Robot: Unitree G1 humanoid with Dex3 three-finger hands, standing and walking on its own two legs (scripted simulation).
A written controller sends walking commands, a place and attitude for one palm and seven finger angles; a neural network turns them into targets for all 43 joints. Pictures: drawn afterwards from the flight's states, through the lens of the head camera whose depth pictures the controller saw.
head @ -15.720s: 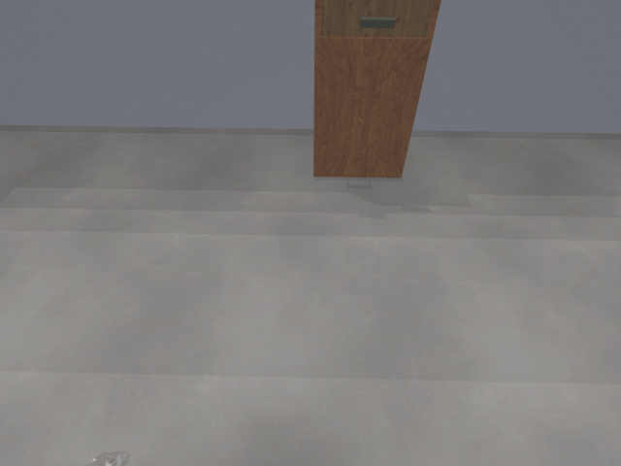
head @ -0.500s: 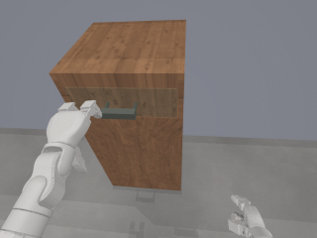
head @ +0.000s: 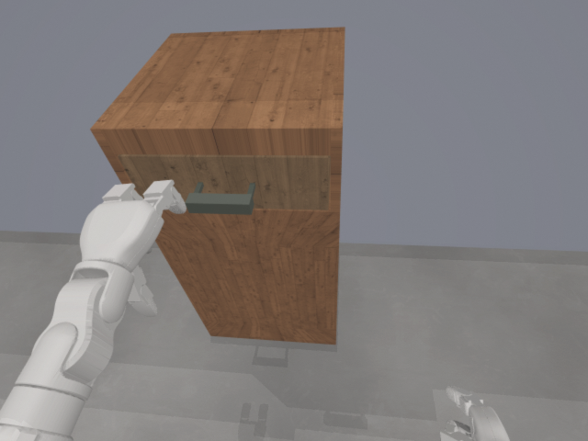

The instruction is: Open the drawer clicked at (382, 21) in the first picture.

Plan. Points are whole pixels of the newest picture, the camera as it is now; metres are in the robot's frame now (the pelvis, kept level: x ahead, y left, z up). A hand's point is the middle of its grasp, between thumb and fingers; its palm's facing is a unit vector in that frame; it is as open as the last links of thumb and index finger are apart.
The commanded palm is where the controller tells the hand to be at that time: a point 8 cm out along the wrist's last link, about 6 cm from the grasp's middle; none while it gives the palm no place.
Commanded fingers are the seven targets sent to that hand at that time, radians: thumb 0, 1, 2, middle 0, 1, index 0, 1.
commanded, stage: move the hooked fingers above the handle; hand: left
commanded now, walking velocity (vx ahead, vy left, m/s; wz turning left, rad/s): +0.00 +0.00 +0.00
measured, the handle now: (222, 195) +0.54 +0.22 +0.00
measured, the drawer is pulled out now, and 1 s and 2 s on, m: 0.00 0.00 0.00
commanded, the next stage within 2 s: none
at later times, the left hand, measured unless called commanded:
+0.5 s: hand (179, 231) +0.36 +0.22 +0.10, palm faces +0.03 -0.07 -1.00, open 13.8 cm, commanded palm +0.34 +0.23 +0.15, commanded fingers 0.00 -0.50 0.30 -0.30 -1.20 -0.30 -1.20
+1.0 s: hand (198, 210) +0.42 +0.21 +0.07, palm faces -0.01 -0.06 -1.00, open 13.8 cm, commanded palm +0.40 +0.23 +0.13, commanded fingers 0.00 -0.50 0.30 -0.30 -1.20 -0.30 -1.20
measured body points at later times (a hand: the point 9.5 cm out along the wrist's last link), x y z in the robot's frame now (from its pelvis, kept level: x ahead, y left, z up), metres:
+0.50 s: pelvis +0.00 -0.01 +0.00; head +0.02 -0.04 +0.44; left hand +0.35 +0.22 +0.15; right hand +0.17 -0.25 -0.13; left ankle +0.02 +0.09 -0.74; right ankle -0.03 -0.10 -0.74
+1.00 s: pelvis +0.02 -0.01 -0.01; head +0.06 -0.04 +0.44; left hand +0.42 +0.21 +0.13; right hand +0.13 -0.27 -0.14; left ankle +0.02 +0.09 -0.74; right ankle -0.03 -0.10 -0.74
